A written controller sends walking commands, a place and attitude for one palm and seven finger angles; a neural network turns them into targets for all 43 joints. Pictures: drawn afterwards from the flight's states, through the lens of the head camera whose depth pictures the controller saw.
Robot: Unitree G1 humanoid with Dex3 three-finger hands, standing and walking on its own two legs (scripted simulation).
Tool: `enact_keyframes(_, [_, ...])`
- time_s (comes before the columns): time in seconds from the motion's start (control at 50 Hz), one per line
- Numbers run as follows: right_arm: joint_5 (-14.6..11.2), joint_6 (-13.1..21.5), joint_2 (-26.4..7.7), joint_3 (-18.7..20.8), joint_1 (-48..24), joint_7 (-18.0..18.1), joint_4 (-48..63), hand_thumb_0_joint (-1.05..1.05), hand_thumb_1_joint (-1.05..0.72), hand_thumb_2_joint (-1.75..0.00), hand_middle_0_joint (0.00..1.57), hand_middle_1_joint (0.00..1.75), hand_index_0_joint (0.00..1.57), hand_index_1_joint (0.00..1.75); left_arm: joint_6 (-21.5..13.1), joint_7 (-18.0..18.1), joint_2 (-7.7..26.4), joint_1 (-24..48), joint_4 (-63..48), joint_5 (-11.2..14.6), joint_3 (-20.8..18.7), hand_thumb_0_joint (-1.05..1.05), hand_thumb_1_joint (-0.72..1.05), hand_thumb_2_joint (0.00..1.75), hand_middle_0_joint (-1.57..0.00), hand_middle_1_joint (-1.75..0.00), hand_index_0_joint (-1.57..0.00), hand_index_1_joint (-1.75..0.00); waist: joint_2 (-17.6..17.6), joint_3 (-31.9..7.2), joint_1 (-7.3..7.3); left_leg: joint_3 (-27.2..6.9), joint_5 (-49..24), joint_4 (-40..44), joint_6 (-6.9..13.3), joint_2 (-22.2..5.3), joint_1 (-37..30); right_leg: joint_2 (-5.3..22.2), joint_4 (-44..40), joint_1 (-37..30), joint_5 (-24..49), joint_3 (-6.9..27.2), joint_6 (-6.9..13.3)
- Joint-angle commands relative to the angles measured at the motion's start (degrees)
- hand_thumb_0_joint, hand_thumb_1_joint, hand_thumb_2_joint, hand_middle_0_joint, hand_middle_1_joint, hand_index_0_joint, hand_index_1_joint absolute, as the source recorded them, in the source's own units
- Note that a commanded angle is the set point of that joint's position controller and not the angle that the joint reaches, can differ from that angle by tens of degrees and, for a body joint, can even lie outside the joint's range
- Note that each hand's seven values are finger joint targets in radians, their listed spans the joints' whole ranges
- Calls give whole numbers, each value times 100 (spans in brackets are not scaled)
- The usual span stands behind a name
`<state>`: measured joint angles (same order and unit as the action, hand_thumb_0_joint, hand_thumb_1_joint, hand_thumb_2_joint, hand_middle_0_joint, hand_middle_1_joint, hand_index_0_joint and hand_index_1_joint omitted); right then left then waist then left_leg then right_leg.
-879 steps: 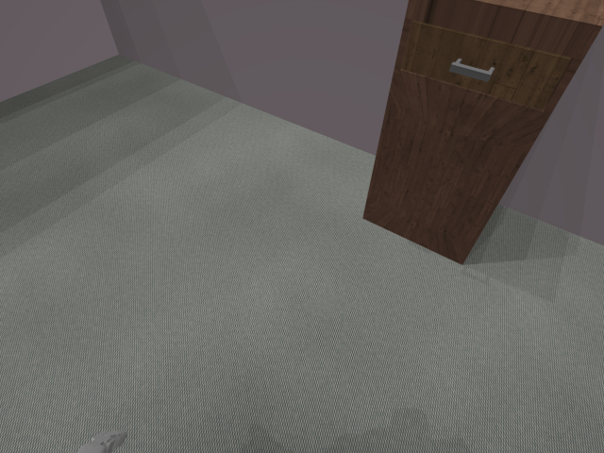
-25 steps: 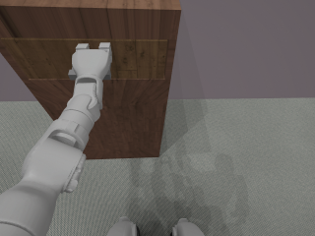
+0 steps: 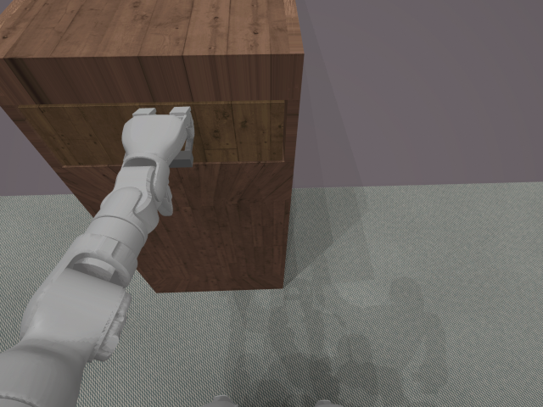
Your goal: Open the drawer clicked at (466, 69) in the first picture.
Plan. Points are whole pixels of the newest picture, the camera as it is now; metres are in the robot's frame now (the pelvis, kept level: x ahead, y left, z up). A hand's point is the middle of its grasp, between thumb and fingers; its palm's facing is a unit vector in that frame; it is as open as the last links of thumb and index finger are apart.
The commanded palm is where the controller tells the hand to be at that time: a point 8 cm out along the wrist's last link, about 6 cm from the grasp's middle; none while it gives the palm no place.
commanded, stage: lift the fingers back up to retry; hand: left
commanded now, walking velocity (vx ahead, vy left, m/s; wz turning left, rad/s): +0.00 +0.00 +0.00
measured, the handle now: (161, 150) +0.53 +0.17 +0.05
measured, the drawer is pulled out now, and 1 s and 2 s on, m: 0.00 0.00 0.00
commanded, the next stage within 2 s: re-aim the fingers above the handle in 0.36 s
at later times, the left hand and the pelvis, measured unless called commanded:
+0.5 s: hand (167, 148) +0.49 +0.14 +0.10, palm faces -0.04 -0.04 -1.00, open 13.4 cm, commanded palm +0.48 +0.15 +0.17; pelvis +0.04 -0.03 +0.02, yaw +1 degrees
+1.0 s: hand (165, 147) +0.49 +0.15 +0.10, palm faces -0.04 -0.04 -1.00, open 13.6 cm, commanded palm +0.49 +0.17 +0.18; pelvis +0.03 -0.03 +0.02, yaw +0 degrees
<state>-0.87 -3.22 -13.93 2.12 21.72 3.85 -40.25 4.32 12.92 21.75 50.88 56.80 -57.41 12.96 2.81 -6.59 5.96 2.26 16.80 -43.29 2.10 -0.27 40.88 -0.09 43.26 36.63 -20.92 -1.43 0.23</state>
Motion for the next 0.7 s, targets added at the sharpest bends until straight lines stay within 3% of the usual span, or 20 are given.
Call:
enact_keyframes(0.0, [28,205,-847,348,321,-6,405,0,-90,-90,20,30,20,30,-286,505,762,4089,-2313,-18,-257,0,-50,30,-30,-120,-30,-120,267,-2586,306,-418,-1150,552,17,8,-3026,-339,-814,-35,877,-115,182])
enact_keyframes(0.12, [0,194,-814,374,179,-32,358,0,-90,-90,20,30,20,30,-369,444,889,3967,-3013,99,-361,0,-50,30,-30,-120,-30,-120,312,-2818,195,-304,-2034,572,43,63,-3448,-342,-948,-633,1633,-87,175])
enact_keyframes(0.14, [-17,169,-817,374,146,-35,339,0,-90,-90,20,30,20,30,-336,429,1073,3786,-2921,94,-527,0,-50,30,-30,-120,-30,-120,244,-2730,127,-300,-2126,598,36,73,-3402,-350,-949,-754,1752,-96,186])
enact_keyframes(0.16, [-23,162,-797,344,73,-37,358,0,-90,-90,20,30,20,30,-318,387,917,3787,-2982,126,-377,0,-50,30,-30,-120,-30,-120,181,-2643,160,-254,-2116,620,59,108,-3381,-336,-1010,-837,1848,-72,164])
enact_keyframes(0.24, [-74,101,-796,309,-41,-50,316,0,-90,-90,20,30,20,30,-218,262,1011,3320,-2502,155,-517,0,-50,30,-30,-120,-30,-120,-280,-2060,125,-161,-1931,749,99,169,-2948,-288,-1126,-1136,2092,-28,144])
enact_keyframes(0.4, [-56,-16,-762,325,-307,-83,480,0,-90,-90,20,30,20,30,-480,28,1262,2886,-2922,174,-744,0,-50,30,-30,-120,-30,-120,-215,-2544,-88,-34,-2573,688,106,275,-3071,-182,-1042,-1868,3163,91,130])
enact_keyframes(0.48, [-83,-83,-751,315,-429,-121,473,0,-90,-90,20,30,20,30,-445,-20,1173,2644,-2702,145,-692,0,-50,30,-30,-120,-30,-120,-325,-2112,-62,12,-2349,724,108,287,-2861,-156,-1082,-1731,3217,105,94])
enact_keyframes(0.5, [-76,-108,-776,314,-438,-125,482,0,-90,-90,20,30,20,30,-443,-37,1378,2539,-2638,139,-874,0,-50,30,-30,-120,-30,-120,-447,-2208,-128,23,-2378,727,103,299,-2777,-133,-1074,-1931,3296,120,99])
enact_keyframes(0.52, [-91,-130,-776,305,-480,-119,504,0,-90,-90,20,30,20,30,-454,-43,1460,2566,-2693,117,-907,0,-50,30,-30,-120,-30,-120,-347,-2215,-136,41,-2335,744,105,309,-2757,-124,-1063,-1933,3363,144,88])
enact_keyframes(0.56, [-92,-166,-775,299,-506,-108,504,0,-90,-90,20,30,20,30,-429,-71,1468,2536,-2614,134,-917,0,-50,30,-30,-120,-30,-120,-449,-2153,-119,49,-2247,755,106,316,-2674,-110,-1063,-1951,3395,145,69])
enact_keyframes(0.66, [-95,-209,-766,313,-523,-107,510,0,-90,-90,20,30,20,30,-482,-56,1452,2553,-2640,121,-890,0,-50,30,-30,-120,-30,-120,-212,-2193,-116,53,-2171,765,101,302,-2729,-122,-1073,-1854,3166,163,88])
enact_keyframes(0.68, [-102,-212,-775,316,-512,-98,500,0,-90,-90,20,30,20,30,-487,-49,1590,2560,-2600,110,-1000,0,-50,30,-30,-120,-30,-120,-292,-2155,-121,52,-2112,778,101,292,-2685,-119,-1093,-1868,3115,163,82])
